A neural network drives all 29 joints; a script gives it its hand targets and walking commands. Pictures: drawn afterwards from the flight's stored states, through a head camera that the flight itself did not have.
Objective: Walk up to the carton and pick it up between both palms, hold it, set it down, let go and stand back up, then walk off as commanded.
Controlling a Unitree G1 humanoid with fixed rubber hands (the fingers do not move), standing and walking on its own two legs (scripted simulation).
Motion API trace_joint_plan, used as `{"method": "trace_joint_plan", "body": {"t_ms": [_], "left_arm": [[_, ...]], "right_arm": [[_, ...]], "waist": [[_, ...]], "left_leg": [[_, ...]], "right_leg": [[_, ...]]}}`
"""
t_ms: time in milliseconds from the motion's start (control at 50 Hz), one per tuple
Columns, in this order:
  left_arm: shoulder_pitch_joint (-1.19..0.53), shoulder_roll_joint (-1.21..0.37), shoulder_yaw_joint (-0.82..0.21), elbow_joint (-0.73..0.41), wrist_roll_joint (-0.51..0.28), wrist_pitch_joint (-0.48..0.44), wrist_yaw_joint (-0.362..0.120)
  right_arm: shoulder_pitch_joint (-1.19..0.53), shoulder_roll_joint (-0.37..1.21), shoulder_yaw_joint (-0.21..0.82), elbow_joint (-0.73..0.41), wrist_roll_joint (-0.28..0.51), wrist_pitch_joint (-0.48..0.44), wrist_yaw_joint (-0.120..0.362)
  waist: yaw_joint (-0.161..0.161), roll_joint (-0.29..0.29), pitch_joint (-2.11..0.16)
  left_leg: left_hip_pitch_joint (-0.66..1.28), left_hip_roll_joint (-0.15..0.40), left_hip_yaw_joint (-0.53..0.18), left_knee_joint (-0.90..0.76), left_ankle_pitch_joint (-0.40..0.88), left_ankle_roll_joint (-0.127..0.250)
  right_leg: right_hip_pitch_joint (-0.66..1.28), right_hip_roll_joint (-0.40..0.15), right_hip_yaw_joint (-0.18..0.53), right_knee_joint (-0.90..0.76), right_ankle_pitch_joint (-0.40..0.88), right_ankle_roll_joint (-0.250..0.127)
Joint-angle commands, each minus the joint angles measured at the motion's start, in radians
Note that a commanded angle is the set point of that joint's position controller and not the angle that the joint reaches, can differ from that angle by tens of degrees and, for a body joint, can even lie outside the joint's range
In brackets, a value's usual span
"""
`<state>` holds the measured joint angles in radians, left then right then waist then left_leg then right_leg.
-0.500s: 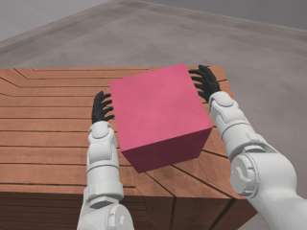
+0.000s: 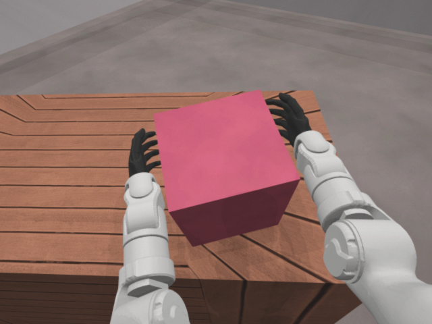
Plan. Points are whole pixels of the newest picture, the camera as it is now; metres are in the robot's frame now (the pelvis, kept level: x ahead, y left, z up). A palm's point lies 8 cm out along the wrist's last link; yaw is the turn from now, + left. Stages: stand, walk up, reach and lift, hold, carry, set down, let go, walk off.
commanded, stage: set down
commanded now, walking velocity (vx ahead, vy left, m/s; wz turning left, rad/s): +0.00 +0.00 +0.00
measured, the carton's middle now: (222, 175) +0.42 +0.03 +0.05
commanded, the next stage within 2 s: none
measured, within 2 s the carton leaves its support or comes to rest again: rests again in 1.12 s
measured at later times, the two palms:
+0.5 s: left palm (140, 173) +0.37 +0.18 +0.11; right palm (296, 132) +0.45 -0.11 +0.14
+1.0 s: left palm (149, 178) +0.38 +0.18 +0.09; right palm (298, 135) +0.46 -0.12 +0.13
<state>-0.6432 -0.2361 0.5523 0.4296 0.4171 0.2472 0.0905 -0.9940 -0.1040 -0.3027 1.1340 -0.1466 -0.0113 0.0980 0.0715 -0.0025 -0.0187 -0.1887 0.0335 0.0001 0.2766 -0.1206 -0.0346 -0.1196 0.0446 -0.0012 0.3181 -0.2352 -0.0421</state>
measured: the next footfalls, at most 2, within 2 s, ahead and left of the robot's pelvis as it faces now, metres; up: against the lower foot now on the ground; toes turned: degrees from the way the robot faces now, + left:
none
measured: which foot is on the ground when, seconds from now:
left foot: down 0.00-1.00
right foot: down 0.00-1.00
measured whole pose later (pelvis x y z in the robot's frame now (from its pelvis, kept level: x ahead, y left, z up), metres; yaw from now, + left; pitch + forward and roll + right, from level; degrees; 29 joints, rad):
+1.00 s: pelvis +0.01 +0.00 +0.00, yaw +0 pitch +5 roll +1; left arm -0.63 -0.23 0.55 0.50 0.42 0.17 0.10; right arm -0.95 -0.10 -0.31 1.06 -0.17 -0.03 0.10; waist 0.07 -0.01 -0.02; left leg -0.23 0.03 0.00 0.28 -0.12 -0.03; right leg -0.16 0.04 0.00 0.32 -0.24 -0.04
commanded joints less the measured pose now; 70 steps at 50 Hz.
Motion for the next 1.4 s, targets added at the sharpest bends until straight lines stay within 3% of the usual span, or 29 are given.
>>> {"method": "trace_joint_plan", "body": {"t_ms": [0, 200, 320, 340, 380, 440, 660, 760, 800, 880, 940, 1060, 1140, 1200, 1300, 1380], "left_arm": [[-0.317, -0.316, -0.147, 0.023, 0.08, -0.021, -0.092], [-0.289, -0.318, -0.136, 0.039, 0.085, -0.019, -0.098], [-0.27, -0.329, -0.148, 0.024, 0.087, -0.021, -0.096], [-0.259, -0.332, -0.154, 0.027, 0.086, -0.017, -0.095], [-0.253, -0.33, -0.151, 0.031, 0.084, -0.014, -0.096], [-0.241, -0.332, -0.153, 0.035, 0.082, -0.011, -0.1], [-0.22, -0.32, -0.136, 0.042, 0.079, -0.021, -0.102], [-0.203, -0.26, -0.118, 0.058, 0.079, -0.032, -0.085], [-0.193, -0.204, -0.098, 0.076, 0.075, -0.042, -0.071], [-0.177, -0.026, -0.104, 0.079, 0.03, -0.076, -0.007], [-0.168, 0.121, -0.132, 0.075, -0.04, -0.11, 0.065], [-0.278, 0.121, -0.215, 0.056, -0.135, -0.222, 0.128], [-0.31, 0.19, -0.245, 0.145, -0.217, -0.316, 0.136], [-0.323, 0.227, -0.247, 0.238, -0.252, -0.348, 0.141], [-0.31, 0.267, -0.257, 0.369, -0.305, -0.345, 0.142], [-0.326, 0.288, -0.268, 0.41, -0.331, -0.334, 0.135]], "right_arm": [[-0.215, 0.501, 0.095, -0.056, -0.076, -0.004, 0.138], [-0.183, 0.5, 0.085, -0.056, -0.096, 0.011, 0.146], [-0.161, 0.499, 0.084, -0.058, -0.099, 0.009, 0.154], [-0.156, 0.484, 0.074, -0.049, -0.099, 0.011, 0.153], [-0.152, 0.49, 0.087, -0.056, -0.095, 0.015, 0.158], [-0.142, 0.48, 0.077, -0.055, -0.104, 0.021, 0.158], [-0.121, 0.486, 0.086, -0.088, -0.111, 0.019, 0.169], [-0.112, 0.412, 0.072, -0.067, -0.118, 0.018, 0.151], [-0.098, 0.356, 0.062, -0.074, -0.116, 0.014, 0.136], [-0.121, 0.15, 0.117, -0.046, -0.021, -0.01, 0.082], [-0.159, -0.031, 0.199, -0.039, 0.102, -0.033, 0.018], [-0.25, -0.079, 0.348, 0.063, 0.287, -0.107, -0.039], [-0.325, -0.139, 0.419, -0.019, 0.357, -0.177, -0.075], [-0.352, -0.178, 0.456, -0.045, 0.415, -0.193, -0.088], [-0.352, -0.254, 0.507, 0.022, 0.486, -0.166, -0.075], [-0.358, -0.308, 0.516, 0.066, 0.506, -0.154, -0.065]], "waist": [[0.14, -0.065, -0.334], [0.128, -0.079, -0.321], [0.125, -0.052, -0.326], [0.109, -0.044, -0.323], [0.122, -0.054, -0.324], [0.108, -0.055, -0.319], [0.117, -0.059, -0.333], [0.108, -0.069, -0.311], [0.118, -0.071, -0.317], [0.13, -0.06, -0.349], [0.146, -0.061, -0.37], [0.16, -0.016, -0.478], [0.174, -0.048, -0.631], [0.201, -0.04, -0.681], [0.228, -0.035, -0.655], [0.201, -0.045, -0.617]], "left_leg": [[0.107, -0.027, 0.128, 0.026, 0.403, 0.052], [0.099, -0.029, 0.128, 0.023, 0.382, 0.059], [0.121, -0.027, 0.124, 0.032, 0.413, 0.053], [0.126, -0.026, 0.121, 0.034, 0.415, 0.048], [0.118, -0.027, 0.122, 0.033, 0.4, 0.053], [0.119, -0.025, 0.121, 0.034, 0.404, 0.052], [0.096, -0.031, 0.122, 0.043, 0.406, 0.057], [0.11, -0.035, 0.121, 0.051, 0.436, 0.059], [0.1, -0.038, 0.124, 0.054, 0.439, 0.065], [0.09, -0.037, 0.12, 0.071, 0.476, 0.055], [0.07, -0.03, 0.118, 0.09, 0.486, 0.045], [0.032, -0.027, 0.123, 0.148, 0.596, 0.007], [-0.121, -0.027, 0.119, 0.148, 0.515, -0.004], [-0.147, -0.016, 0.113, 0.167, 0.474, -0.013], [-0.111, 0.0, 0.116, 0.179, 0.437, -0.014], [-0.08, 0.001, 0.104, 0.182, 0.402, -0.011]], "right_leg": [[-0.017, 0.004, -0.041, -0.027, 0.312, 0.062], [-0.025, 0.004, -0.041, -0.022, 0.31, 0.065], [-0.05, 0.006, -0.042, -0.028, 0.305, 0.056], [-0.058, 0.007, -0.048, -0.03, 0.304, 0.054], [-0.061, 0.008, -0.044, -0.033, 0.281, 0.053], [-0.066, 0.009, -0.049, -0.034, 0.288, 0.053], [-0.069, 0.005, -0.041, -0.021, 0.32, 0.055], [-0.078, 0.009, -0.049, -0.022, 0.336, 0.054], [-0.074, 0.004, -0.043, -0.023, 0.342, 0.054], [-0.055, 0.005, -0.023, -0.006, 0.419, 0.057], [-0.039, 0.013, -0.001, -0.001, 0.466, 0.052], [-0.016, 0.018, 0.031, 0.041, 0.624, 0.022], [0.077, 0.004, 0.043, 0.094, 0.745, 0.032], [0.037, 0.014, 0.04, 0.092, 0.62, 0.028], [-0.08, 0.031, 0.03, 0.054, 0.396, 0.013], [-0.116, 0.035, 0.029, 0.046, 0.346, 0.018]]}}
